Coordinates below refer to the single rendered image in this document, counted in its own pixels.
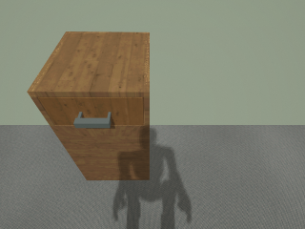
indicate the drawer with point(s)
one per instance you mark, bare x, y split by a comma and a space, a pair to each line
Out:
125, 110

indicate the handle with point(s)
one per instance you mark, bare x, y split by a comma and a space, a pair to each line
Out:
92, 122

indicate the cabinet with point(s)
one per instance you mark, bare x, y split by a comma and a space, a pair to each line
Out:
101, 64

